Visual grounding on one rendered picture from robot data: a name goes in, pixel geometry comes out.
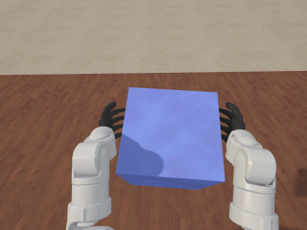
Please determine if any robot right forearm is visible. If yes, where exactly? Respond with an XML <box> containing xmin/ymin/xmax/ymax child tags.
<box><xmin>225</xmin><ymin>129</ymin><xmax>279</xmax><ymax>230</ymax></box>

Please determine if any robot left forearm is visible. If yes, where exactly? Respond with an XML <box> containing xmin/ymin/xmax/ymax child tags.
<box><xmin>65</xmin><ymin>126</ymin><xmax>117</xmax><ymax>230</ymax></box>

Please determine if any carton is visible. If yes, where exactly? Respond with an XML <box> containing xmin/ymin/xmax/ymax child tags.
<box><xmin>115</xmin><ymin>87</ymin><xmax>225</xmax><ymax>190</ymax></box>

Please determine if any left robot hand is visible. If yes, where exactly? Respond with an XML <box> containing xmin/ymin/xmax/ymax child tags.
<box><xmin>99</xmin><ymin>102</ymin><xmax>126</xmax><ymax>139</ymax></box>

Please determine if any right robot hand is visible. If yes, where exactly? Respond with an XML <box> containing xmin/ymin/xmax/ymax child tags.
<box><xmin>219</xmin><ymin>102</ymin><xmax>246</xmax><ymax>142</ymax></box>

